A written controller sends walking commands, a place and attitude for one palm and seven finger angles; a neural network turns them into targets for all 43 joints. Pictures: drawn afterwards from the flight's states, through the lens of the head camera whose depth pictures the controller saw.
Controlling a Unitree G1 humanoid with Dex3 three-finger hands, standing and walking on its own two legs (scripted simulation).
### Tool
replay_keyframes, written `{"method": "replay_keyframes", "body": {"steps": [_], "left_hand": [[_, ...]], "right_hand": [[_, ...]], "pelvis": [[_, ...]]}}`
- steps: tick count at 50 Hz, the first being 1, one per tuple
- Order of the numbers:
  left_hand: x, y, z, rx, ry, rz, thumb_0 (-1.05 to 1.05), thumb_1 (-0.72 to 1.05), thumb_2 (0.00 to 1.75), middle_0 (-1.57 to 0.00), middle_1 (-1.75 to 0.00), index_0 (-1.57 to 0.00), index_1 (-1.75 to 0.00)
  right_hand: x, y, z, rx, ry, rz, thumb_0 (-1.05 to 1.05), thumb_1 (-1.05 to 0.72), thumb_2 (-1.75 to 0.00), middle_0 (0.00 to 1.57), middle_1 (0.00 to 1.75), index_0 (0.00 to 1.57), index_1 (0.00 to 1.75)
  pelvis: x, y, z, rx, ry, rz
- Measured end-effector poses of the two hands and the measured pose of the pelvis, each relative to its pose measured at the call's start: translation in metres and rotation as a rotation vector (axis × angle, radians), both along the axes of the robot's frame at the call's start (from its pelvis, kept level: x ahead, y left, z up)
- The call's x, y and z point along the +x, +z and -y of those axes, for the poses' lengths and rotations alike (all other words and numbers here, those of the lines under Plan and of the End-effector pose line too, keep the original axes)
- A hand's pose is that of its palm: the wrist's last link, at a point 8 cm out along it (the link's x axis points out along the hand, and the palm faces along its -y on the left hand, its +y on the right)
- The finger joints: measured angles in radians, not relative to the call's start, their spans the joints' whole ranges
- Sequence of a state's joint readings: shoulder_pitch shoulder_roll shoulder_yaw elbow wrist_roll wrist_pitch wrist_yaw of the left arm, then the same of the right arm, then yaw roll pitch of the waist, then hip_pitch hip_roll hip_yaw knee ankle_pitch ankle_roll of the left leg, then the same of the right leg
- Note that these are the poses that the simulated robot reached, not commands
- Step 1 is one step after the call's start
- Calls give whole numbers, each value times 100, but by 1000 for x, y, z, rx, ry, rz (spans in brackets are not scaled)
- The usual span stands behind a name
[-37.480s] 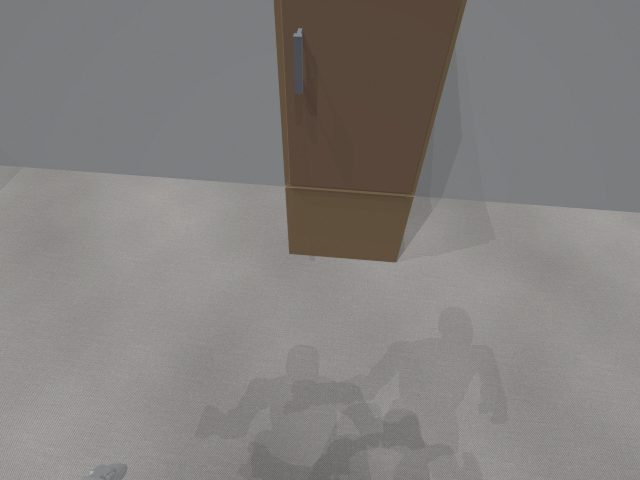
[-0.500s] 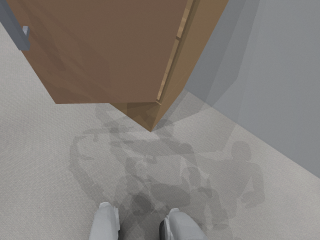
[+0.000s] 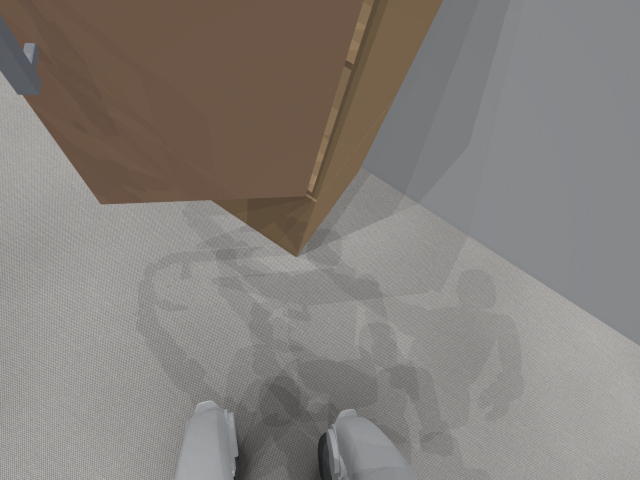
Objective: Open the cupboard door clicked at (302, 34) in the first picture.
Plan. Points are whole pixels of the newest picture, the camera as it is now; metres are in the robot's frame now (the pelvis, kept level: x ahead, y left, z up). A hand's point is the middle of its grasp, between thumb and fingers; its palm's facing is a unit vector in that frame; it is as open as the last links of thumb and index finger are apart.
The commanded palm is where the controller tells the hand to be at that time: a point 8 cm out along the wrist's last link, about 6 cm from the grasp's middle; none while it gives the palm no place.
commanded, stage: slide the fingers in behind the handle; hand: left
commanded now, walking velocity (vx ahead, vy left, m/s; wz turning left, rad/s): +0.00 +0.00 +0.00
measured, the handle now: out of the picture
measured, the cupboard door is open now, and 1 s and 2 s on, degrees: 41 41 40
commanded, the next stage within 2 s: close the thumb around the handle in 1.32 s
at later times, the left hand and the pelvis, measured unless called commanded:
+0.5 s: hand out of the picture +0.52 +0.28 +0.13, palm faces +0.05 -1.00 +0.01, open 14.0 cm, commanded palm +0.51 +0.31 +0.12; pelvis +0.01 +0.00 +0.01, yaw +1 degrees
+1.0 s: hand (9, 52) +0.52 +0.26 +0.13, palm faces +0.06 -1.00 +0.00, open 14.0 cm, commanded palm +0.51 +0.29 +0.12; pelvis +0.01 -0.02 +0.01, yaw +1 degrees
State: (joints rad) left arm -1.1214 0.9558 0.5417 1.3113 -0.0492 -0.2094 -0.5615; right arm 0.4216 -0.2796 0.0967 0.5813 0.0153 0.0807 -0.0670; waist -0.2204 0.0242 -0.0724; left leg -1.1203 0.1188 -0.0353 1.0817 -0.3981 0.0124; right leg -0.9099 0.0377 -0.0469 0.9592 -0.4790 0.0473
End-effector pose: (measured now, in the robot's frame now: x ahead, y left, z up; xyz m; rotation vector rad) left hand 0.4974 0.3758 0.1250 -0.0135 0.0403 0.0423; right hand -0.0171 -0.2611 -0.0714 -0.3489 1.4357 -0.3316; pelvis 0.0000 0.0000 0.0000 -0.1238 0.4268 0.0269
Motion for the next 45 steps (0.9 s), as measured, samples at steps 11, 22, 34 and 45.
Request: {"method": "replay_keyframes", "body": {"steps": [11, 22, 34, 45], "left_hand": [[1, 1, 8, 14, 18, 3, -2, -50, 30, -30, -120, -29, -120], [0, 6, 35, 2, -6, 9, -2, -50, 30, -30, -120, -30, -120], [-2, 6, 56, 10, 14, 6, -2, -50, 30, -30, -120, -30, -120], [3, 5, 64, 11, 10, 4, -2, -50, 30, -30, -120, -30, -120]], "right_hand": [[8, 3, -1, 16, 5, 11, 0, -90, -90, 20, 30, 21, 30], [23, 3, 5, 34, 26, 47, 0, -90, -90, 20, 30, 21, 30], [26, -1, 16, 52, 11, 79, 0, -90, -90, 20, 30, 21, 30], [15, -2, 27, 35, -5, 49, 0, -90, -90, 20, 30, 21, 30]], "pelvis": [[5, 5, -1, 6, 4, 12], [9, 11, 3, 19, 14, 36], [8, 12, 14, 35, 5, 56], [7, 10, 21, 38, 6, 45]]}}
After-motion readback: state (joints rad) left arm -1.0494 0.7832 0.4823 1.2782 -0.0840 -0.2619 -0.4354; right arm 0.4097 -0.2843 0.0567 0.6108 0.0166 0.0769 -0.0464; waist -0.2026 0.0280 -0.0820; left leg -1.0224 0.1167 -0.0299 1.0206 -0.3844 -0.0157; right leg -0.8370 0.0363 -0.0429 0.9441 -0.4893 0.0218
